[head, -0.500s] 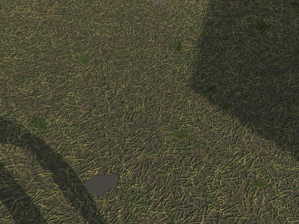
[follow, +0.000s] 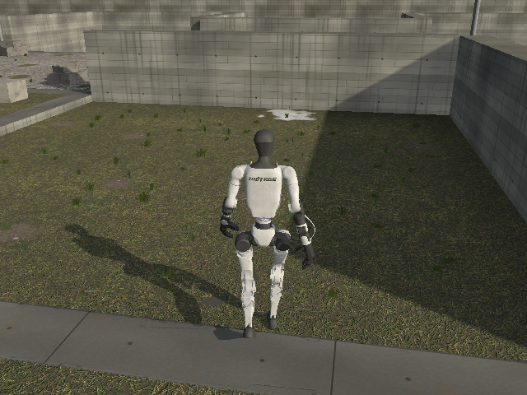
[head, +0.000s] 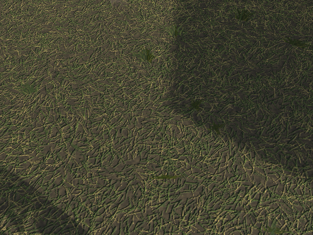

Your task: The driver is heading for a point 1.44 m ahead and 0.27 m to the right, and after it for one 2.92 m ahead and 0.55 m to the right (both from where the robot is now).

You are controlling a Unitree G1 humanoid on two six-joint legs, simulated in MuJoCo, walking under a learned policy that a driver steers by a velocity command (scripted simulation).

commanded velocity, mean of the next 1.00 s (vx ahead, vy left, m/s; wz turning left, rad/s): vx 0.50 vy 0.00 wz -0.40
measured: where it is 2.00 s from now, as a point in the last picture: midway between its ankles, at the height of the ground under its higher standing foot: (190, 126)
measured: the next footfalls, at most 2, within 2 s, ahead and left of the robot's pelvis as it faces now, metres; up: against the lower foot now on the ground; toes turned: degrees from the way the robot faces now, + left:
left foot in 0.42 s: +0.41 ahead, +0.07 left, +0.00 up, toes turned -19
right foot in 0.92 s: +0.53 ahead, -0.25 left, +0.00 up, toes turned -30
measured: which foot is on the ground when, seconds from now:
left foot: up 0.00-0.40, down 0.42-0.92, up 0.94-1.00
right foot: down 0.00-0.42, up 0.44-0.90, down 0.92-1.00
